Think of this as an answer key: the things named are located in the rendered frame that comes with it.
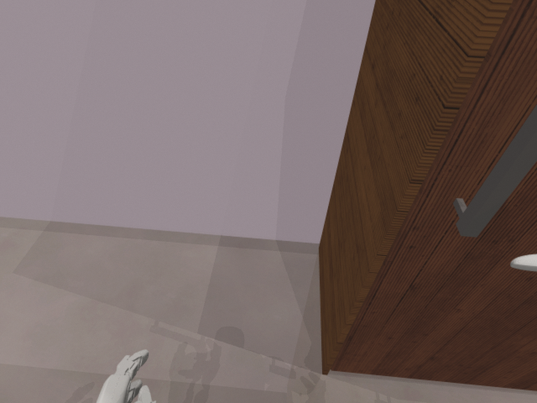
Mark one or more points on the robot left hand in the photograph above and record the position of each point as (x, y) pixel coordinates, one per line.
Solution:
(118, 387)

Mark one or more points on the handle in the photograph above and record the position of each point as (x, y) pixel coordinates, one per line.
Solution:
(515, 163)

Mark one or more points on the robot right hand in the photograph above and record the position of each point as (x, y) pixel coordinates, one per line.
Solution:
(526, 262)

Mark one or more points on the wardrobe door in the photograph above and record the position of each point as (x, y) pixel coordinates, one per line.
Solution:
(450, 308)

